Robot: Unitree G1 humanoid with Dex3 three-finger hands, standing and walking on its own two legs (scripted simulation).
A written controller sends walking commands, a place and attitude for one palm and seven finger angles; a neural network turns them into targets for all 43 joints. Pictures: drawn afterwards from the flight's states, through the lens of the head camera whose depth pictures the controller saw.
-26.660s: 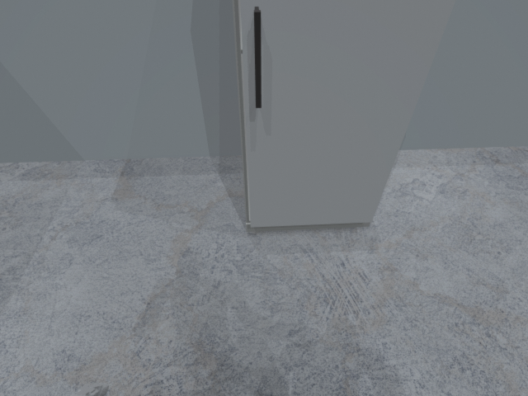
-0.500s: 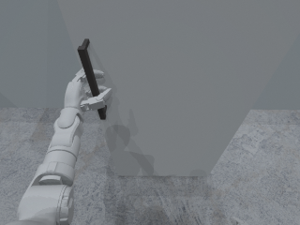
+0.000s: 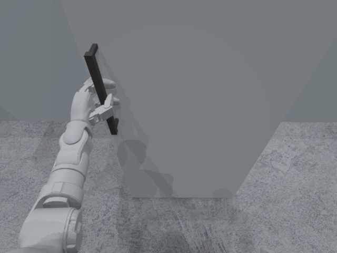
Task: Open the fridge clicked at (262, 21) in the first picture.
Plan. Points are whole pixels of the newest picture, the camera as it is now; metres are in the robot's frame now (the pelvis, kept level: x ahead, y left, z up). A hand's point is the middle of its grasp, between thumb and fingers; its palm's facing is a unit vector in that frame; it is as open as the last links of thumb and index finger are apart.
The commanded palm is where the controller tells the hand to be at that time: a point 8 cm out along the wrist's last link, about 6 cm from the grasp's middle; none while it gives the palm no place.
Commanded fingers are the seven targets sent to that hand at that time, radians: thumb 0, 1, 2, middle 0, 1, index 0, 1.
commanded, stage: grip the handle and tug to test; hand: left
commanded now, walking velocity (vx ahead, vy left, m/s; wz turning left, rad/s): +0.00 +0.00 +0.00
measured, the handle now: (105, 95) +0.48 +0.17 +0.12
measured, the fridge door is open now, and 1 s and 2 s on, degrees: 0 10 40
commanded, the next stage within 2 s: pull the door a little, standing still in 0.36 s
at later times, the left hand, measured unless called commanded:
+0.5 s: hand (110, 110) +0.41 +0.15 +0.13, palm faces +0.00 -1.00 +0.00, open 5.5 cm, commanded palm +0.38 +0.20 +0.12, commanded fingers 0.00 0.90 0.90 -0.45 -1.40 -0.45 -1.40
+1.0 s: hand (108, 139) +0.33 +0.14 +0.13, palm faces -0.03 -1.00 -0.08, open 5.8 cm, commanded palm +0.30 +0.19 +0.13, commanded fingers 0.00 0.90 0.90 -0.45 -1.40 -0.45 -1.40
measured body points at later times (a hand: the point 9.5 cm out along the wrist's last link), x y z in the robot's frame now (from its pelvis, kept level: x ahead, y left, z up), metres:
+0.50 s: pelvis +0.04 +0.00 +0.01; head +0.05 -0.01 +0.46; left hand +0.41 +0.20 +0.13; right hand +0.15 -0.25 -0.10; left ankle +0.03 +0.12 -0.72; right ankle -0.02 -0.10 -0.72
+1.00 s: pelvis +0.05 +0.00 +0.01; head +0.04 -0.02 +0.46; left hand +0.33 +0.19 +0.13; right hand +0.21 -0.24 -0.07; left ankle +0.03 +0.12 -0.72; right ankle -0.02 -0.10 -0.72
